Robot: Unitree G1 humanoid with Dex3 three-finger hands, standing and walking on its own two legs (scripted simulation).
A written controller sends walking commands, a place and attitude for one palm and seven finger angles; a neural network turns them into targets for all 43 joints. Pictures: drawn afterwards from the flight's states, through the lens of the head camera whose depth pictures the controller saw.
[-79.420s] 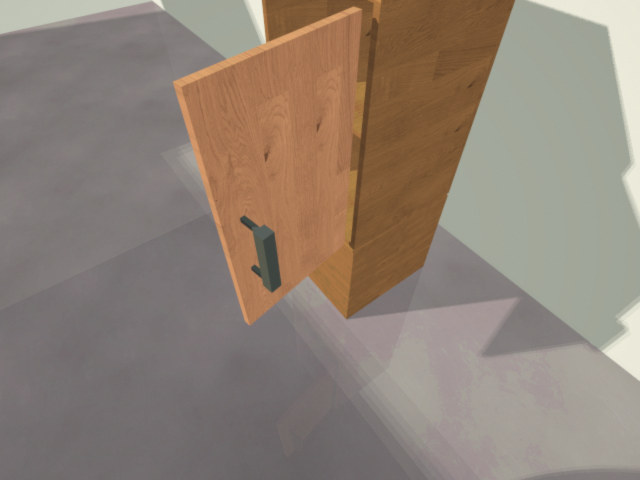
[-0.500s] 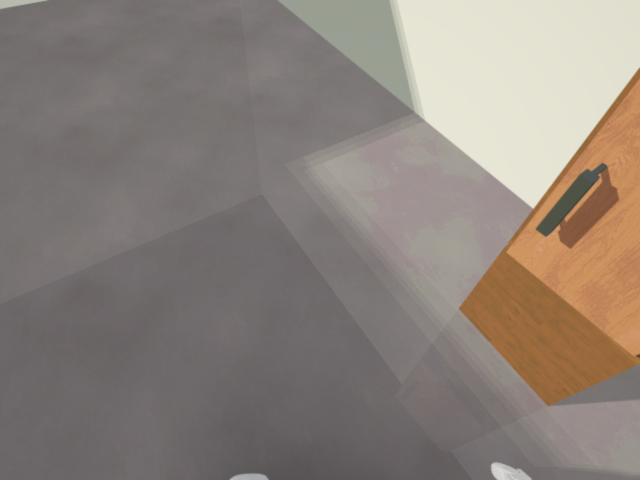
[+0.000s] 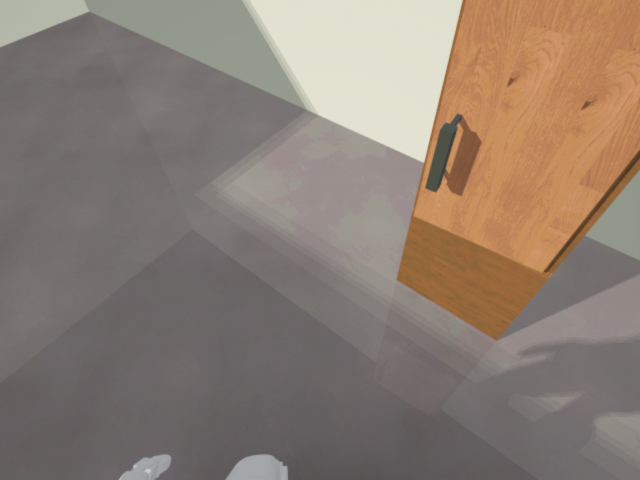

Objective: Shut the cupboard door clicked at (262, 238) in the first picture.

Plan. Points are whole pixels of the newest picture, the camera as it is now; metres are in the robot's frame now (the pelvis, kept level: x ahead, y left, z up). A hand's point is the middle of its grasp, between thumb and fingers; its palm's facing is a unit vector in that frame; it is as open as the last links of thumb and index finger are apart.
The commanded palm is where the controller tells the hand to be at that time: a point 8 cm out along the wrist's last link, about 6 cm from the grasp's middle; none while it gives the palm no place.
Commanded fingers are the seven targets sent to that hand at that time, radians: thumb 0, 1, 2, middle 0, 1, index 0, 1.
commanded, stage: turn to face it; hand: left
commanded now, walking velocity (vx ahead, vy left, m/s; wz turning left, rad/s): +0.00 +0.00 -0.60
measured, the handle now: (444, 153) +0.74 -0.22 -0.08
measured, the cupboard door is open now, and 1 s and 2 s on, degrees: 5 5 5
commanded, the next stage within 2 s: take the last steps up to it in 0.82 s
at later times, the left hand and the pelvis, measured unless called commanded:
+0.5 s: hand (202, 457) +0.17 +0.19 -0.15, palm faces -0.29 -0.93 -0.23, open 7.4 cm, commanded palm none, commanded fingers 0.00 0.90 0.90 -0.20 -0.30 -0.20 -0.30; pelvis +0.01 +0.02 +0.01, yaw -18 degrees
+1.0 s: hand (229, 455) +0.17 +0.16 -0.17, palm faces -0.43 -0.89 -0.17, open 7.4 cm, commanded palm none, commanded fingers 0.00 0.90 0.90 -0.20 -0.30 -0.20 -0.30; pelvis +0.03 +0.02 +0.00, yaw -28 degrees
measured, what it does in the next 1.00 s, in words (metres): steps on the spot, turning right: left foot, then right foot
